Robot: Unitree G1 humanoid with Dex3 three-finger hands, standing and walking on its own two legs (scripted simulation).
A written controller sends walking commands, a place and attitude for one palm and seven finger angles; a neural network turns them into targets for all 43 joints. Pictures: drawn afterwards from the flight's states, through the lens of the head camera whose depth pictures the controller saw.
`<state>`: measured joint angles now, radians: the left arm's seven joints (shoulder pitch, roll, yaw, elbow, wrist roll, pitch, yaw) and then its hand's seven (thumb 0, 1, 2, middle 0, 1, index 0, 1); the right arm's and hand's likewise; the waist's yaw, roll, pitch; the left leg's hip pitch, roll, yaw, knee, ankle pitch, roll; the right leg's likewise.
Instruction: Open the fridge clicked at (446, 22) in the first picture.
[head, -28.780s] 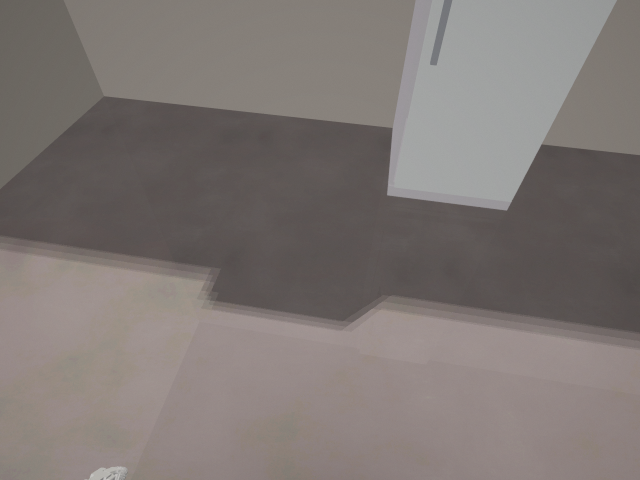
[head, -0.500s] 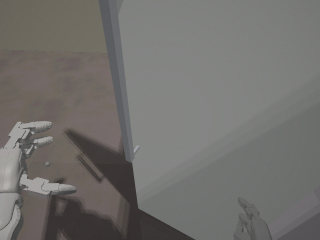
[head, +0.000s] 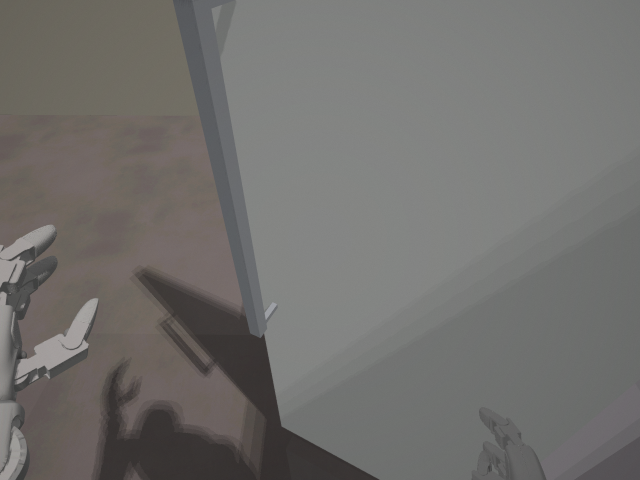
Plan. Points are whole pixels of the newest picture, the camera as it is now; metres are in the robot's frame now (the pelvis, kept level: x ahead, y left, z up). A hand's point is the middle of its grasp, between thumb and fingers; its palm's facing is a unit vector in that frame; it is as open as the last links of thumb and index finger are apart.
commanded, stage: draw the hand back to the body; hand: left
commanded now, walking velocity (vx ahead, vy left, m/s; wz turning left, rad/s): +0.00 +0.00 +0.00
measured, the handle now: (246, 211) +0.39 +0.16 +0.16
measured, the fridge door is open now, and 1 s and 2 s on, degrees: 64 64 64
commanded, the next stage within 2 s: step back with the hand held close in 0.42 s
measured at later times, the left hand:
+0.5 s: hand (75, 338) +0.18 +0.26 +0.16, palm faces +0.49 -0.78 -0.39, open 7.4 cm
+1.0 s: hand (52, 351) +0.17 +0.28 +0.16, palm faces +0.41 -0.78 -0.48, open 7.4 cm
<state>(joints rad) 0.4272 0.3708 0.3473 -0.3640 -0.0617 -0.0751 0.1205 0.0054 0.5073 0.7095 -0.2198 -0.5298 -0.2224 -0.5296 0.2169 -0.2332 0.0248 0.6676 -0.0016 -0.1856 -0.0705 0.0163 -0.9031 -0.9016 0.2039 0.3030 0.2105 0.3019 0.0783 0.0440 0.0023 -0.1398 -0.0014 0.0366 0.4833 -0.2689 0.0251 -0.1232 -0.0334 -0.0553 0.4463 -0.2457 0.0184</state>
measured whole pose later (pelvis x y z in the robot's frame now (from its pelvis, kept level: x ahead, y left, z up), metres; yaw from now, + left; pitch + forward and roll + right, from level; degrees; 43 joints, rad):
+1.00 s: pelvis -0.04 +0.02 -0.01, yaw -1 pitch -1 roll -1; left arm 0.53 0.43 0.45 -0.54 -0.03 -0.20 0.15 0.02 0.88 0.89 -0.21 -0.31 -0.21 -0.31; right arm 0.23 -0.19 0.01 0.56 0.00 -0.10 -0.07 0.01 -0.90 -0.90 0.20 0.30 0.20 0.30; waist 0.02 -0.03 0.07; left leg -0.32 -0.01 0.07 0.59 -0.26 0.06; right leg -0.31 -0.05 -0.03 0.56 -0.23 0.03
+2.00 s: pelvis -0.24 +0.05 -0.01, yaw -3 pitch -2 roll -4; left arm 0.57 0.49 0.48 -0.61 -0.05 -0.23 0.13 0.02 0.88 0.89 -0.21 -0.31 -0.21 -0.31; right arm 0.24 -0.18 0.01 0.57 0.00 -0.13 -0.05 0.01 -0.90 -0.90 0.20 0.30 0.20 0.30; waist 0.01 -0.01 0.07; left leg -0.47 0.02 0.00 0.56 -0.21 0.02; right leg -0.17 0.02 -0.08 0.46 -0.27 -0.02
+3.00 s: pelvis -0.27 +0.12 +0.00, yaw +1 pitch +0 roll +0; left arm 0.51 0.39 0.43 -0.44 -0.03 -0.22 0.14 0.01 0.88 0.89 -0.21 -0.31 -0.21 -0.31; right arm 0.23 -0.18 0.02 0.64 0.00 -0.12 -0.06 0.02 -0.90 -0.90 0.21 0.30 0.20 0.30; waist 0.01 -0.03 0.02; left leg -0.24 -0.02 0.06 0.50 -0.26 0.04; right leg -0.21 0.00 -0.01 0.49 -0.27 0.01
